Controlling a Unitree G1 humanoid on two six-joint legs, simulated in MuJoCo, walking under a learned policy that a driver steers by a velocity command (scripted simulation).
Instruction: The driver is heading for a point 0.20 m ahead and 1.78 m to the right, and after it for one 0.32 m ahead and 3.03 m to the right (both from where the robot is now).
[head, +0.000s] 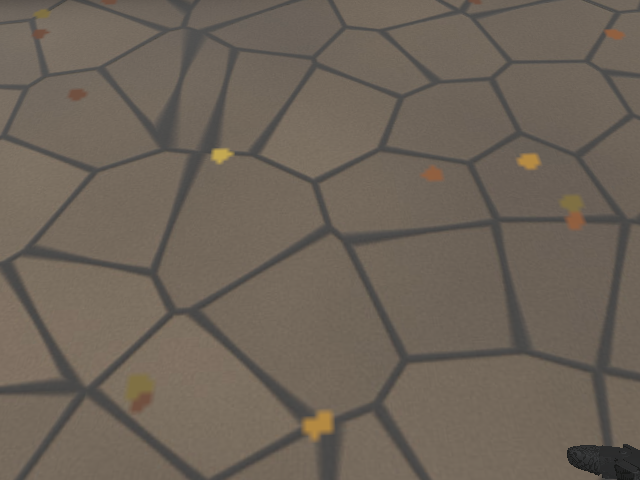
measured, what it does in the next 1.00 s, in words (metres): walks ahead, turning right: left foot, then right foot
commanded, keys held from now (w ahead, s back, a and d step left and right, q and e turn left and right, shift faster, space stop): w+e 1.00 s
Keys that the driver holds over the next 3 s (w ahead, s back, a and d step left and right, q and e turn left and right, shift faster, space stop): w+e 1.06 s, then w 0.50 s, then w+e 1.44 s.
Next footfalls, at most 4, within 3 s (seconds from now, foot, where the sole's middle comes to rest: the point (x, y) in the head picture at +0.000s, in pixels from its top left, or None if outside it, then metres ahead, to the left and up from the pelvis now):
0.10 left None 0.24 0.15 -0.78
0.64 right None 0.45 -0.18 -0.78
1.12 left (430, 333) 0.80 -0.15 -0.78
1.60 right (588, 338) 0.80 -0.51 -0.78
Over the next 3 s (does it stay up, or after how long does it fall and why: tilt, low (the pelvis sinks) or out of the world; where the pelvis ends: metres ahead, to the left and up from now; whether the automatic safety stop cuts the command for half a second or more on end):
stays up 1.09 -0.97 0.00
